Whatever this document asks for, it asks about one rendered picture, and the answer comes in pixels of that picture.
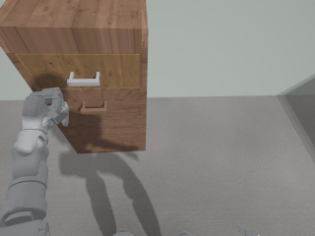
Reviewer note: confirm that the robot left shin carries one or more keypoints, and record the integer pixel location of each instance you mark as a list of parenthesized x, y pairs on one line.
[(123, 230)]

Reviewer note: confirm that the drawer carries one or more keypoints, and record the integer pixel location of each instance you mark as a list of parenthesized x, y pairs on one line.
[(52, 70)]

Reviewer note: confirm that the right robot hand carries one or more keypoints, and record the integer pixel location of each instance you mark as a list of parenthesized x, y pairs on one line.
[(245, 231)]

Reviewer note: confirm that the left robot upper arm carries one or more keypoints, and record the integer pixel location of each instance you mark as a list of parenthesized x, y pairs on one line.
[(37, 227)]

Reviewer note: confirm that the handle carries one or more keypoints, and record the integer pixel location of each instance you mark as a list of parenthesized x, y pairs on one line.
[(94, 110), (71, 82)]

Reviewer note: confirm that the left robot hand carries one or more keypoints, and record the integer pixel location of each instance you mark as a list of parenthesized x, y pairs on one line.
[(37, 115)]

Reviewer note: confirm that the left robot forearm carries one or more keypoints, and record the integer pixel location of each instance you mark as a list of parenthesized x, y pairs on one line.
[(25, 199)]

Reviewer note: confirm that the cabinet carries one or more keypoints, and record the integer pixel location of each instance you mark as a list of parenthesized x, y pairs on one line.
[(86, 27)]

